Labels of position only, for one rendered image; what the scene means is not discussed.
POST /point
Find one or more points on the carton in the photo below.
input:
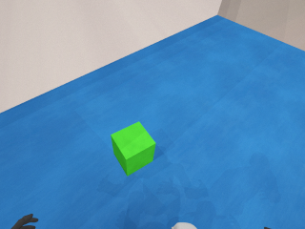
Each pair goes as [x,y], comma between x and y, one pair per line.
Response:
[133,147]

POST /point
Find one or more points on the left robot hand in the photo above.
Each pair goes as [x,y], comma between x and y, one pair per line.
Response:
[25,220]

